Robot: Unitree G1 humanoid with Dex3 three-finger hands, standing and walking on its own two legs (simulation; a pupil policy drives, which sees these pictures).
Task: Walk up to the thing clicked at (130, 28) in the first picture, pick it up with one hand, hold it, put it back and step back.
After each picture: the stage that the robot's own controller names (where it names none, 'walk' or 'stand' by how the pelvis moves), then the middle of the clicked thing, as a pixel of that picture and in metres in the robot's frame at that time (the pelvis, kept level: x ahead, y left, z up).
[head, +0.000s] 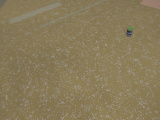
stand; (129, 32) +1.61 -0.53 -0.72
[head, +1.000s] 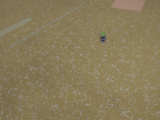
walk; (103, 37) +1.55 -0.08 -0.69
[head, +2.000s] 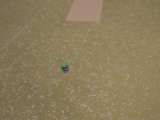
walk; (64, 67) +1.01 +0.29 -0.71
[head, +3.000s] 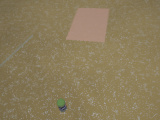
walk; (61, 105) +0.61 +0.28 -0.72
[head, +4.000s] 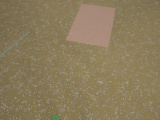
stand; out of the picture +0.41 +0.24 -0.70
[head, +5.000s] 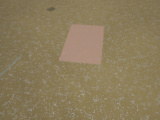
stand; out of the picture +0.36 +0.25 -0.72
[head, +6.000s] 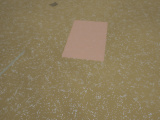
stand; out of the picture +0.36 +0.24 -0.72
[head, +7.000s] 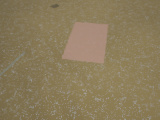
stand; out of the picture +0.35 +0.25 -0.73
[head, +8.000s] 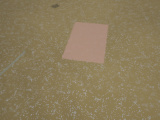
stand; out of the picture +0.36 +0.24 -0.73
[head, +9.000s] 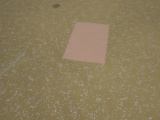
go down; out of the picture +0.35 +0.24 -0.73
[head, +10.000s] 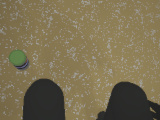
go down; (20, 60) +0.43 +0.29 -0.32
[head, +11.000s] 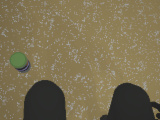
approach; (21, 63) +0.42 +0.30 -0.30
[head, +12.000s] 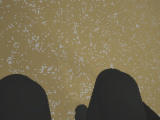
close in; out of the picture +0.40 +0.33 -0.22
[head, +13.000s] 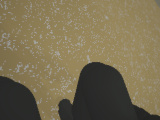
close; out of the picture +0.40 +0.34 -0.21
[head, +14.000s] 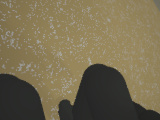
lift; out of the picture +0.38 +0.34 -0.22
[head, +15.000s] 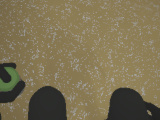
lift; (10, 83) +0.32 +0.27 -0.07
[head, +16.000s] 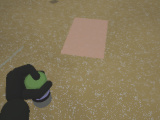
hold; (39, 90) +0.34 +0.17 +0.04
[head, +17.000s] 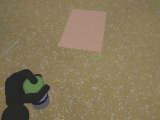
hold; (37, 93) +0.34 +0.19 -0.01
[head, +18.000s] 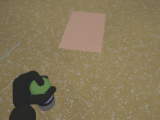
crouch; (43, 94) +0.34 +0.17 -0.01
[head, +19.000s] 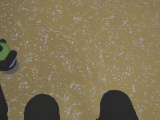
crouch; (4, 59) +0.43 +0.27 -0.10
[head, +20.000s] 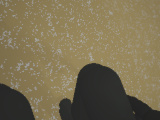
lower; out of the picture +0.41 +0.35 -0.23
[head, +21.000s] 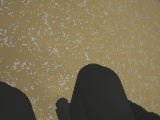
lower; out of the picture +0.39 +0.35 -0.23
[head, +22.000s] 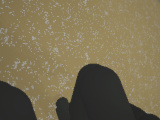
lower; out of the picture +0.39 +0.35 -0.23
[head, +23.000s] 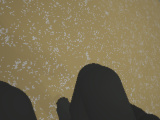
lower; out of the picture +0.39 +0.35 -0.23
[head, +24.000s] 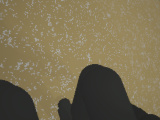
loosen; out of the picture +0.39 +0.35 -0.23
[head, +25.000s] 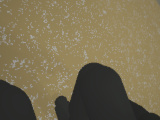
rise; out of the picture +0.39 +0.36 -0.23
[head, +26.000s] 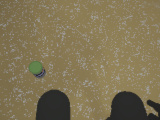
walk; (37, 70) +0.45 +0.28 -0.39
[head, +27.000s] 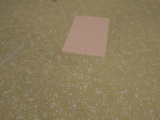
stand; out of the picture +0.39 +0.23 -0.66
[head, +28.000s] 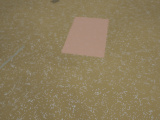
stand; out of the picture +0.39 +0.25 -0.67
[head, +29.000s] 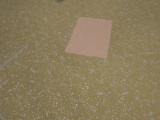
stand; out of the picture +0.40 +0.23 -0.70
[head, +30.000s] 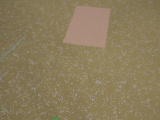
walk; out of the picture +0.42 +0.24 -0.71
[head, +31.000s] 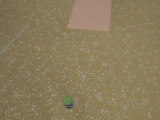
walk; (68, 102) +0.52 +0.18 -0.71
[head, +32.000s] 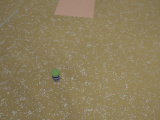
walk; (56, 75) +0.76 +0.22 -0.70
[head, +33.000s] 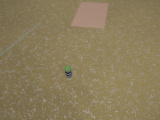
stand; (68, 71) +1.00 +0.24 -0.70
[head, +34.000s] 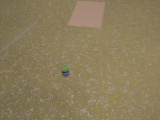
stand; (65, 71) +1.01 +0.23 -0.73
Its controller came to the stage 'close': yes
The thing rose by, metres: 0.70
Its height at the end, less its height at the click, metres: +0.00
